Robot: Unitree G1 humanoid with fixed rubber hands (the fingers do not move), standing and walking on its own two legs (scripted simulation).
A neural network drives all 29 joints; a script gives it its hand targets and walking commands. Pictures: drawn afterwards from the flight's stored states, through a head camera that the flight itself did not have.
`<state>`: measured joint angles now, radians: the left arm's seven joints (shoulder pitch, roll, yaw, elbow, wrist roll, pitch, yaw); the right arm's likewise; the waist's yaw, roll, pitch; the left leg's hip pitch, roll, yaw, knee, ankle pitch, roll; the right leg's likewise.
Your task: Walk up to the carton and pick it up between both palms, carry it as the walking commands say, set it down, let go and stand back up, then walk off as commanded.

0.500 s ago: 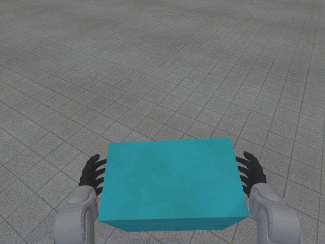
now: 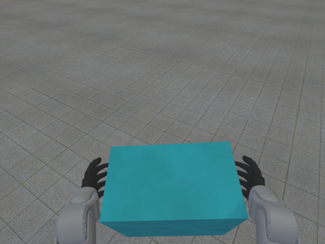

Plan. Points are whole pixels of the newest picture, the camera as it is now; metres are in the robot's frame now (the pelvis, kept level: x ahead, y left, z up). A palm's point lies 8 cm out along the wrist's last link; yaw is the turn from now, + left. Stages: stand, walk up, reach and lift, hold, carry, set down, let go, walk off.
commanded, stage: carry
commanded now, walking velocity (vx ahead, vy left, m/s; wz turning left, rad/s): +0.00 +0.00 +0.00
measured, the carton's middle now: (172, 195) +0.29 +0.00 -0.02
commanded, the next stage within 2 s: hold in 1.32 s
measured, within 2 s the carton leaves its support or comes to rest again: neither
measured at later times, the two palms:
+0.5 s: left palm (95, 191) +0.26 +0.18 +0.05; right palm (253, 192) +0.26 -0.19 +0.06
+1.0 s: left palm (94, 190) +0.26 +0.18 +0.06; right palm (253, 191) +0.26 -0.19 +0.06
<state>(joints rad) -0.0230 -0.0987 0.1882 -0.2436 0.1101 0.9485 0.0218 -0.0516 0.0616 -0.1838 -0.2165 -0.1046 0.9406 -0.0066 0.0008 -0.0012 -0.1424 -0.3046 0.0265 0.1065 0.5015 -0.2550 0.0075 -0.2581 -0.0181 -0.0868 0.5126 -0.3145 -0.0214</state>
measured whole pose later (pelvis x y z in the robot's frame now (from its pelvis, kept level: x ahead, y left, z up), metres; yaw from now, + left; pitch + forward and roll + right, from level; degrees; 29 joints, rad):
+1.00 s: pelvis +0.00 +0.00 +0.00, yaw +0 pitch +3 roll +0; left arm -0.07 -0.09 0.19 -0.14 0.12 0.90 0.04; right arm -0.08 0.06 -0.20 -0.13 -0.10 0.87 -0.02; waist 0.00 0.00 -0.12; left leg -0.30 0.03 0.11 0.50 -0.25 0.01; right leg -0.26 -0.02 -0.09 0.51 -0.31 -0.02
